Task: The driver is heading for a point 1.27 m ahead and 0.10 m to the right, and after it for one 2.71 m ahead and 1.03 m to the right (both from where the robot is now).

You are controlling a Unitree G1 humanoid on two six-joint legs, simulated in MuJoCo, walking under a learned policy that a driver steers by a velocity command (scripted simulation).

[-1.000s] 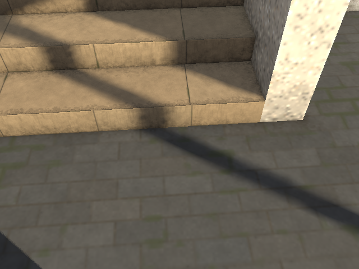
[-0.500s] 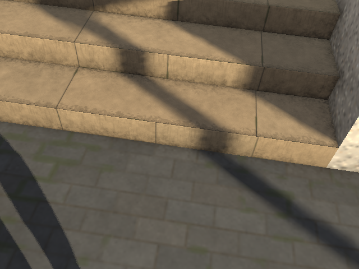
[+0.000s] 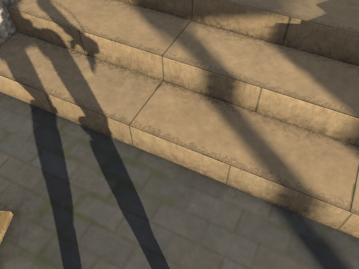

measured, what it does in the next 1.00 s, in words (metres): walks ahead: left foot, then right foot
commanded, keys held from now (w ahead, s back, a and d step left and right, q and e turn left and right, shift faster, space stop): w+q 0.08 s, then w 0.48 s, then w+e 0.44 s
